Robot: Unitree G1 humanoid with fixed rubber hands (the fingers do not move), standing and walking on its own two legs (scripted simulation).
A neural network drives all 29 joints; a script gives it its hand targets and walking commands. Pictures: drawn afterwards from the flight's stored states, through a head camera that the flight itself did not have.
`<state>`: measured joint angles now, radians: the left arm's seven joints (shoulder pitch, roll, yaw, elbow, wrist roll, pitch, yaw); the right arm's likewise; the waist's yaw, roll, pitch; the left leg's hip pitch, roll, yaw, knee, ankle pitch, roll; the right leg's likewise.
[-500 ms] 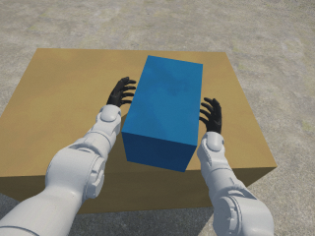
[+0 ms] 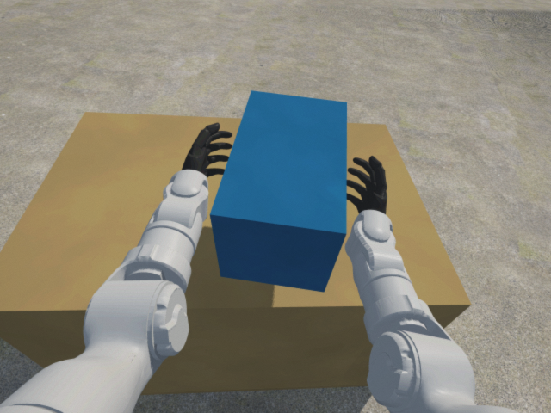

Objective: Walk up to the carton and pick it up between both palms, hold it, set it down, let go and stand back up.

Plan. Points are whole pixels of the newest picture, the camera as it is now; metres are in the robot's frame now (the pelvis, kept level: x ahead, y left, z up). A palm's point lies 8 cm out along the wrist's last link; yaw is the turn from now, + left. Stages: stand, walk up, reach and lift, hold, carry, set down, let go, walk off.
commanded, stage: reach and lift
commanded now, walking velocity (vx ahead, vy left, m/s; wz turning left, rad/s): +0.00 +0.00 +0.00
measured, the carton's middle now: (286, 186) +0.48 -0.04 +0.06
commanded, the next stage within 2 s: hold in 1.68 s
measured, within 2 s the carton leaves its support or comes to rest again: neither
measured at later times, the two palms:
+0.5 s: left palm (190, 177) +0.40 +0.12 +0.15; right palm (377, 199) +0.38 -0.15 +0.13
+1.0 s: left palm (180, 195) +0.35 +0.12 +0.16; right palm (380, 210) +0.35 -0.15 +0.14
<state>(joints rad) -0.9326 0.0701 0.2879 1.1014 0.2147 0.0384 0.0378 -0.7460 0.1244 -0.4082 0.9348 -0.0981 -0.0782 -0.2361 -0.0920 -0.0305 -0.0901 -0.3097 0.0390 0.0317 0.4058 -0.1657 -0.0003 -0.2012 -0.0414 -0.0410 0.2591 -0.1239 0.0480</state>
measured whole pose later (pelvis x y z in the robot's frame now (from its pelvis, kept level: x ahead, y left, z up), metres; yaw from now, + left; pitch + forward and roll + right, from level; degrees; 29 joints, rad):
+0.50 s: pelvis +0.00 -0.02 +0.00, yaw +0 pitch -2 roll -1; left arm -0.79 -0.02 0.35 0.71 0.27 0.27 0.02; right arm -0.71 0.07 -0.22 0.81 0.00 0.05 -0.24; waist -0.05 -0.06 -0.01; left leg -0.15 0.05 0.03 0.33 -0.13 -0.02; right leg -0.08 -0.03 -0.05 0.26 -0.14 0.03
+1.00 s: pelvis -0.01 -0.02 +0.00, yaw +3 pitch -8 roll -1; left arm -0.58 -0.11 0.28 0.18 0.33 0.57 0.02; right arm -0.57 0.02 -0.02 0.53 0.17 0.20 -0.26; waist -0.09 -0.07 0.07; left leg -0.08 0.04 -0.02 0.37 -0.15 -0.03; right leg 0.02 -0.03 -0.09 0.28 -0.16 0.03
